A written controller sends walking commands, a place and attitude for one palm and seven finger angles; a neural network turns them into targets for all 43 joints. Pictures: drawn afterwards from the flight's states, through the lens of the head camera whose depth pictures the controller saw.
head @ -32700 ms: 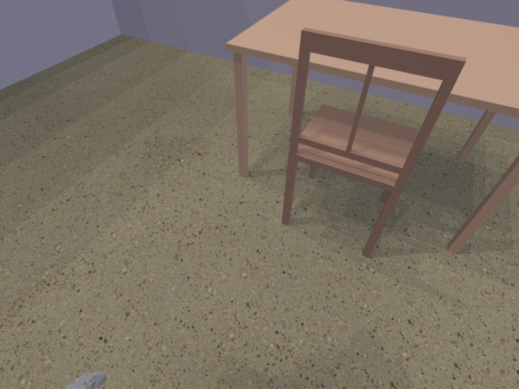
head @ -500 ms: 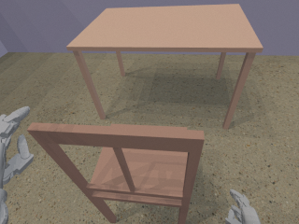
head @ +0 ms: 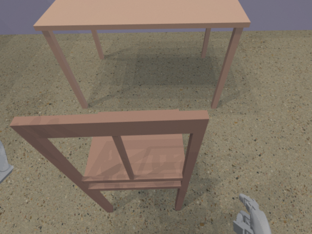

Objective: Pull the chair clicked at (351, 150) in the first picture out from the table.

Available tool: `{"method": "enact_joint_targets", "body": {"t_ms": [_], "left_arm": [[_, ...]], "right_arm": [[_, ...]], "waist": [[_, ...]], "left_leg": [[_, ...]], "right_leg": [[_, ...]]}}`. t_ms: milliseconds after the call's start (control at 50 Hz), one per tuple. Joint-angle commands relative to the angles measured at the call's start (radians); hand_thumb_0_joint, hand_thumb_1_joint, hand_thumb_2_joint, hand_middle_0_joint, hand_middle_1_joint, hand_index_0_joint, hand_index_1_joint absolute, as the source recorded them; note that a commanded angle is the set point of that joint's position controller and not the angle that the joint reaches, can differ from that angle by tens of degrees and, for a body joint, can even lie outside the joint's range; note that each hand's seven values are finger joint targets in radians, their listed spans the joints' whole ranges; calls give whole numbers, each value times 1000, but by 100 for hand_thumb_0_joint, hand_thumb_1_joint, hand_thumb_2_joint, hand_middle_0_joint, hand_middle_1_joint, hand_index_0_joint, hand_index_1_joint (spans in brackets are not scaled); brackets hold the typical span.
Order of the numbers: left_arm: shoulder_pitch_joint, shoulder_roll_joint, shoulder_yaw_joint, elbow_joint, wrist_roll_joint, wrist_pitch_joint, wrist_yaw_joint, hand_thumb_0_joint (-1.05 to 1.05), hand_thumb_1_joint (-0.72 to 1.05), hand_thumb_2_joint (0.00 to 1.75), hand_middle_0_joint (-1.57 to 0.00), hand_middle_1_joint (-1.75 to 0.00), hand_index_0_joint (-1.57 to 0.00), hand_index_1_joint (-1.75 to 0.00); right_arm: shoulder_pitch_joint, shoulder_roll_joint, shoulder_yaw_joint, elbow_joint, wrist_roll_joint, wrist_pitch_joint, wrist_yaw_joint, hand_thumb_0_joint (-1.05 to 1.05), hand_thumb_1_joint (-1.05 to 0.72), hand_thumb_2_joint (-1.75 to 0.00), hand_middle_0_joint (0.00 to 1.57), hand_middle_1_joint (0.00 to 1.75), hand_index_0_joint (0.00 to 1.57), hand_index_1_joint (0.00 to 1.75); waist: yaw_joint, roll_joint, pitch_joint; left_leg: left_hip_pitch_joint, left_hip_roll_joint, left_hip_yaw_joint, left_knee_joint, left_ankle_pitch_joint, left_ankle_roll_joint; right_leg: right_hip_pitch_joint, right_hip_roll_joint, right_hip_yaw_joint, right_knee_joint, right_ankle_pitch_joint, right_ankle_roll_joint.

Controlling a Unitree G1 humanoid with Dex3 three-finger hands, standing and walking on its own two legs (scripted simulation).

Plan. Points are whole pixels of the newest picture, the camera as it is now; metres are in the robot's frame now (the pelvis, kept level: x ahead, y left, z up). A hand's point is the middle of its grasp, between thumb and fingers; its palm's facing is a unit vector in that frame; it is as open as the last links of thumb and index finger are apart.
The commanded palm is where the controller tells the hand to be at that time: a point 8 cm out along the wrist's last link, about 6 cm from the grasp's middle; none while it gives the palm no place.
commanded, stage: step back with the hand held close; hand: left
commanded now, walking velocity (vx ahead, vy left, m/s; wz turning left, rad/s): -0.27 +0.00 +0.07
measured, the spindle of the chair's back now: (125, 159) +0.33 +0.13 -0.07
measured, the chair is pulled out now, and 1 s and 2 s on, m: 0.60 0.60 0.60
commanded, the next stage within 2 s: stop stepping back and stand still in 0.96 s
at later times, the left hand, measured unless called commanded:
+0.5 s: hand out of the picture +0.13 +0.27 +0.17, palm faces +0.46 -0.70 -0.54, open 7.4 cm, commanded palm +0.07 +0.30 +0.18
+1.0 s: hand out of the picture +0.06 +0.21 +0.17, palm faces +0.36 -0.77 -0.53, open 7.4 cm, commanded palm +0.00 +0.26 +0.18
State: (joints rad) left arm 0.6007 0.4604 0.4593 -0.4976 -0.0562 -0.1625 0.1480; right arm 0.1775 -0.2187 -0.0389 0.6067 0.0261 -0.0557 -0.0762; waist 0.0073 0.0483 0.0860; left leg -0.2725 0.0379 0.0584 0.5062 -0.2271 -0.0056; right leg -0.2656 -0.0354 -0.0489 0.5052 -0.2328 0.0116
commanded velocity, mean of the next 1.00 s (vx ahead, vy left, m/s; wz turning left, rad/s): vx -0.35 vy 0.00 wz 0.02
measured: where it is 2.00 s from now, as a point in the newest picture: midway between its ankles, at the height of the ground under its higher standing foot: outside the picture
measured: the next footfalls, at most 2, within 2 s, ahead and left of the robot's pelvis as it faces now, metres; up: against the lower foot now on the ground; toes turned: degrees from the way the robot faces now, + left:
left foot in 0.72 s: -0.01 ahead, +0.12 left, +0.00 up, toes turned +2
right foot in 1.00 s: -0.11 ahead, -0.17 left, +0.00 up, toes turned +3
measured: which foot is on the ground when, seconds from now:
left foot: down 0.00-0.60, up 0.62-0.70, down 0.72-1.00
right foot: down 0.00-0.74, up 0.76-0.98, down 1.00-1.00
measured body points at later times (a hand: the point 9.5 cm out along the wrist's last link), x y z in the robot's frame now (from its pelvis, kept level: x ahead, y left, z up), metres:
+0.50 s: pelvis -0.05 +0.00 -0.01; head -0.02 +0.00 +0.44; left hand +0.10 +0.31 +0.20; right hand +0.12 -0.23 -0.10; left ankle +0.03 +0.12 -0.74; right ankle -0.03 -0.13 -0.74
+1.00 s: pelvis -0.14 -0.04 -0.01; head -0.09 -0.03 +0.44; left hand +0.04 +0.25 +0.20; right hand +0.05 -0.25 -0.09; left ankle -0.05 +0.12 -0.74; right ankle -0.15 -0.17 -0.74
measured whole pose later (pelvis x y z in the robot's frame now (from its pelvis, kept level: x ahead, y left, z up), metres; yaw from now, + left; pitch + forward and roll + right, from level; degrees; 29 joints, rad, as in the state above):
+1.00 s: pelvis -0.14 -0.04 -0.01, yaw +1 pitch +1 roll -1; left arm 0.58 0.45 0.44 -0.59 -0.05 -0.27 0.13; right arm 0.15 -0.16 -0.01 0.64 -0.02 -0.20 -0.05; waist 0.03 0.01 0.09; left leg -0.43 0.08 -0.02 0.54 -0.14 -0.05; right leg -0.25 -0.01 -0.02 0.53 -0.30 0.00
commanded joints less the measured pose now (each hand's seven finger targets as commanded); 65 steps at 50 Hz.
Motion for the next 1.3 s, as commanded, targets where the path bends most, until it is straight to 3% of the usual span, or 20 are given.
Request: {"method": "enact_joint_targets", "body": {"t_ms": [0,160,260,300,360,500,580,620,680,720,760,820,1000,1020,1040,1060,1080,1140,1220,1280], "left_arm": [[16,103,87,-132,-1,-34,29,0,90,90,-20,-30,-20,-30],[-100,166,101,-221,11,-53,57,0,90,90,-20,-30,-20,-30],[-89,160,133,-253,26,-87,68,0,90,90,-20,-30,-20,-30],[-64,147,137,-204,37,-94,61,0,90,90,-20,-30,-20,-30],[-18,135,118,-217,25,-106,43,0,90,90,-20,-30,-20,-30],[-15,148,127,-237,5,-142,28,0,90,90,-20,-30,-20,-30],[-64,215,163,-245,1,-156,49,0,90,90,-20,-30,-20,-30],[-79,195,156,-243,10,-144,58,0,90,90,-20,-30,-20,-30],[-69,192,174,-176,17,-147,58,0,90,90,-20,-30,-20,-30],[-26,159,159,-163,21,-160,46,0,90,90,-20,-30,-20,-30],[-11,140,139,-128,19,-161,31,0,90,90,-20,-30,-20,-30],[-51,118,95,-256,13,-168,17,0,90,90,-20,-30,-20,-30],[2,215,221,-262,-7,-212,8,0,90,90,-20,-30,-20,-30],[-16,203,199,-269,1,-215,4,0,90,90,-20,-30,-20,-30],[-3,207,186,-235,-15,-212,6,0,90,90,-20,-30,-20,-30],[42,180,175,-154,-18,-173,18,0,90,90,-20,-30,-20,-30],[71,145,165,-92,-15,-129,24,0,90,90,-20,-30,-20,-30],[30,129,126,2,-5,-69,46,0,90,90,-20,-30,-20,-30],[-106,147,78,-95,25,-95,63,0,90,90,-20,-30,-20,-30],[-144,169,72,-225,33,-123,62,0,90,90,-20,-30,-20,-30]], "right_arm": [[-83,-119,-32,-157,-1,-57,-15,0,-90,-90,20,30,20,30],[-55,-105,-11,-148,-13,-76,-28,0,-90,-90,20,30,20,30],[-64,-127,-5,-170,-18,-102,-35,0,-90,-90,20,30,20,30],[-62,-122,-12,-175,-10,-113,-35,0,-90,-90,20,30,20,30],[-38,-123,-18,-159,-12,-129,-19,0,-90,-90,20,30,20,30],[-42,-122,-29,-119,-24,-158,-16,0,-90,-90,20,30,20,30],[-25,-106,-45,-80,-23,-145,-13,0,-90,-90,20,30,20,30],[-51,-85,-38,-85,-31,-130,-8,0,-90,-90,20,30,20,30],[-104,-89,-23,-86,-26,-125,-20,0,-90,-90,20,30,20,30],[-82,-105,-37,-93,-32,-125,-22,0,-90,-90,20,30,20,30],[-55,-87,-47,-75,-49,-130,-9,0,-90,-90,20,30,20,30],[-36,-107,-51,-66,-55,-152,10,0,-90,-90,20,30,20,30],[-51,-103,-32,-66,-42,-190,7,0,-90,-90,20,30,20,30],[-22,-111,-48,-77,-41,-183,9,0,-90,-90,20,30,20,30],[-18,-106,-67,-84,-22,-177,9,0,-90,-90,20,30,20,30],[-39,-106,-80,-78,-10,-149,9,0,-90,-90,20,30,20,30],[-36,-93,-72,-75,-5,-118,11,0,-90,-90,20,30,20,30],[-70,-58,-5,-112,2,-72,-1,0,-90,-90,20,30,20,30],[-51,-106,-24,-110,-11,-123,-27,0,-90,-90,20,30,20,30],[-38,-119,-38,-107,-9,-166,-28,0,-90,-90,20,30,20,30]], "waist": [[4,31,-196],[-10,-126,-118],[-3,217,-132],[0,254,-118],[1,122,-136],[3,23,-224],[-15,-137,-215],[-12,-200,-212],[-10,-86,-156],[-7,110,-185],[-5,165,-194],[-4,203,-222],[13,126,-226],[-3,-45,-239],[-10,-259,-247],[3,-277,-226],[-6,-213,-234],[-42,-175,-214],[-24,-227,-124],[-13,-56,-109]], "left_leg": [[-38,147,-139,-97,168,47],[19,23,-92,95,-181,17],[-290,188,-285,-275,-389,80],[-422,219,-305,-311,-485,106],[-235,149,-234,-144,-202,77],[-79,113,-183,-27,18,49],[15,-22,-75,290,-133,-15],[2,-26,-110,343,-125,-13],[-28,45,-168,-26,115,24],[-16,241,-320,-172,492,91],[26,309,-317,-136,733,162],[80,295,-259,-111,800,153],[-90,143,-187,-7,26,59],[-88,38,-96,119,-72,2],[-57,-75,-39,355,-186,-43],[-65,-53,-113,600,-222,-34],[-87,-35,-153,692,-236,-29],[-95,4,-102,378,-201,-9],[19,-24,-29,-75,-189,34],[68,57,-79,-252,8,70]], "right_leg": [[103,-62,48,-6,122,-19],[-185,-184,181,-220,-223,-94],[120,4,31,99,-153,-7],[226,20,25,197,-110,1],[107,0,45,46,27,-16],[27,-33,102,-31,102,-46],[-177,-261,308,-224,41,-169],[-159,-308,274,-216,146,-191],[-79,-155,129,-52,207,-88],[-43,-2,53,194,11,-16],[-115,16,73,349,-266,-13],[-97,6,92,315,-211,-10],[128,-16,2,-148,92,-28],[55,-80,91,-157,190,-85],[-80,-263,306,-246,144,-174],[-152,-376,378,-277,77,-239],[-175,-366,361,-259,23,-249],[-84,-246,167,-135,-43,-122],[-37,-188,183,-182,-240,-66],[72,-96,128,-45,-29,-29]]}}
